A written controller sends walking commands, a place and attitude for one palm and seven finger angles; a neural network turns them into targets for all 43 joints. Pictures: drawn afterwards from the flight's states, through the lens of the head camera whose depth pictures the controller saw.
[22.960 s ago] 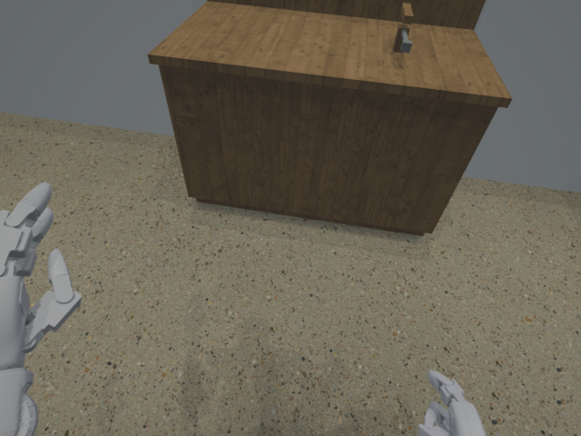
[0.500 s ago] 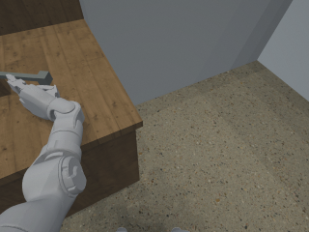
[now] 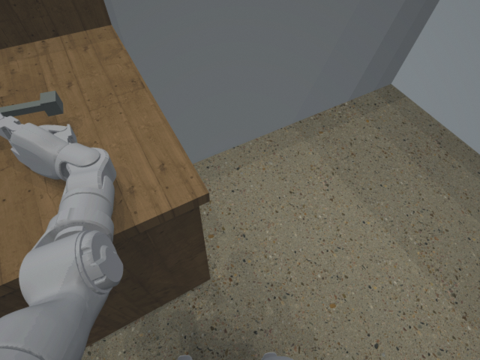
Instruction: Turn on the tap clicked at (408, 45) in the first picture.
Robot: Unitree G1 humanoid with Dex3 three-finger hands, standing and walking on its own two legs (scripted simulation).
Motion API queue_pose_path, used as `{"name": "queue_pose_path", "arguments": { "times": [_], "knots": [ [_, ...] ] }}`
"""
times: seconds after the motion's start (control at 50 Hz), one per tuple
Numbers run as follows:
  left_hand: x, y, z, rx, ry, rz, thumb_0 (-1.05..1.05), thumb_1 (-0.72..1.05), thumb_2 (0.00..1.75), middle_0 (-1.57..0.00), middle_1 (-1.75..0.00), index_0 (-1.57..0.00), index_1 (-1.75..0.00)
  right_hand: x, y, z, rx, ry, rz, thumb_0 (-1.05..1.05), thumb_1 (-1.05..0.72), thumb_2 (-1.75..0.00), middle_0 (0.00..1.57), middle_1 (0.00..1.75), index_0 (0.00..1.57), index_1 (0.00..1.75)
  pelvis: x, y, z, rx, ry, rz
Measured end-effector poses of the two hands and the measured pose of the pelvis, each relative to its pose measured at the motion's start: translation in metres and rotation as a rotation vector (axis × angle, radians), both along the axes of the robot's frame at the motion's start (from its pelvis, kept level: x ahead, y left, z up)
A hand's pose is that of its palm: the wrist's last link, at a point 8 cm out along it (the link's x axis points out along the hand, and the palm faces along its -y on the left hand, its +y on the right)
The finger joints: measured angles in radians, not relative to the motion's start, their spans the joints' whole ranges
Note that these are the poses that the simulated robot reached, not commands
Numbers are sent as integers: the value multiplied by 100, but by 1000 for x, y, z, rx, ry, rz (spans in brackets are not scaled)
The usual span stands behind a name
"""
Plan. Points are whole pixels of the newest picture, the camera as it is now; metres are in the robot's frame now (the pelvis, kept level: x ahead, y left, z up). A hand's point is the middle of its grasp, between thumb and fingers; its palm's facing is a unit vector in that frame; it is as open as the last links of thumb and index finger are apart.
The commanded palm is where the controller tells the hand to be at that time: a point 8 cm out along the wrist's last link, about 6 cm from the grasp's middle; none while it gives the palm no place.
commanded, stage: lift the hand up off the lever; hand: left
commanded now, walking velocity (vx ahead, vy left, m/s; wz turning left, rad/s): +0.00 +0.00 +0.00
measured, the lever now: (51, 103) +0.55 +0.29 +0.10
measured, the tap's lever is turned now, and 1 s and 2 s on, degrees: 81 83 83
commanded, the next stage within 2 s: none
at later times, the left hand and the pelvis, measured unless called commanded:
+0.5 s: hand (67, 128) +0.48 +0.25 +0.11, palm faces +0.84 -0.53 -0.13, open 7.8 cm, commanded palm +0.43 +0.25 +0.11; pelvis +0.00 +0.01 +0.01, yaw +1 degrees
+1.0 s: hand (57, 118) +0.48 +0.25 +0.13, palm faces +0.86 -0.49 -0.14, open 7.8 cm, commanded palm +0.43 +0.26 +0.13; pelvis -0.01 +0.00 +0.01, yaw +0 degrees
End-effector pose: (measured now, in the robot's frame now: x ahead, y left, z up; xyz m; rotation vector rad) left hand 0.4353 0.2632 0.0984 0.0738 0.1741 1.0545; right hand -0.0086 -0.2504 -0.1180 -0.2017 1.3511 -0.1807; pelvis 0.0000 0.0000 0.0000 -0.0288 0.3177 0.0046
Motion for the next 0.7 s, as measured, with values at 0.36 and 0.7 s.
{"name": "queue_pose_path", "arguments": {
  "times": [0.36,0.7],
  "knots": [
    [-7,8,15,3,-33,-22,2,90,90,-15,-15,-16,-15,-2,11,6,15,5,-3,1,-91,-90,20,30,20,30,4,10,7,-6,-39,5],
    [-6,-13,28,4,-13,-24,2,90,90,-16,-15,-16,-15,15,17,1,31,-58,25,1,-91,-90,20,30,20,30,-5,11,7,1,-44,1]
  ]
}}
